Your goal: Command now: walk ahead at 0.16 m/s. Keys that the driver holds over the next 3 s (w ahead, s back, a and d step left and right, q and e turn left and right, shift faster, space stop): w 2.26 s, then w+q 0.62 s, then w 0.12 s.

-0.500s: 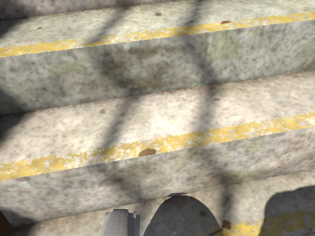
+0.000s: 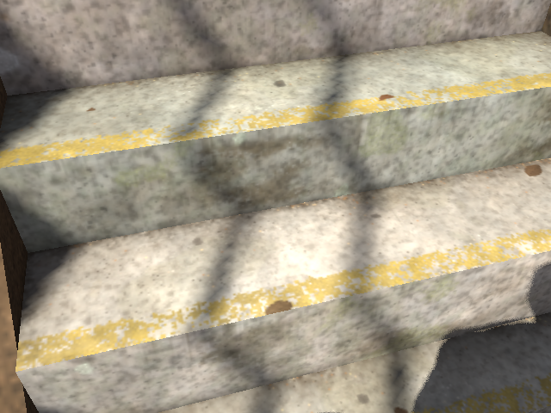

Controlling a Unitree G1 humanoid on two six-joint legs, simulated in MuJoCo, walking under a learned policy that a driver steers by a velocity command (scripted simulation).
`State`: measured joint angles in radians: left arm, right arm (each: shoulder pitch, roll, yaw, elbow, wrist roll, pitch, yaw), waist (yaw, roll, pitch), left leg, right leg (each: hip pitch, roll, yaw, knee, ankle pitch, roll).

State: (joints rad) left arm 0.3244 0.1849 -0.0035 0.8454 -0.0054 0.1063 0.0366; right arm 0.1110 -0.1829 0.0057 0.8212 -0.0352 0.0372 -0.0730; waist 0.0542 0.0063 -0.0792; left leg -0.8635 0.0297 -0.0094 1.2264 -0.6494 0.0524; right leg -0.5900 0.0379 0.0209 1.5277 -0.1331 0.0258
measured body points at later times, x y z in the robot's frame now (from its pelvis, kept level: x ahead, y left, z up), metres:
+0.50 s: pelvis -0.14 -0.02 -0.17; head -0.16 -0.03 +0.28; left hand +0.04 +0.20 -0.25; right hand -0.05 -0.24 -0.30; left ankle -0.14 +0.09 -0.85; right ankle -0.17 -0.16 -0.71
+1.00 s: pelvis -0.20 -0.15 -0.34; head -0.20 -0.17 +0.11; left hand -0.29 +0.05 -0.48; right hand +0.01 -0.27 -0.43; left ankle -0.19 -0.01 -0.64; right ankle -0.24 -0.24 -1.06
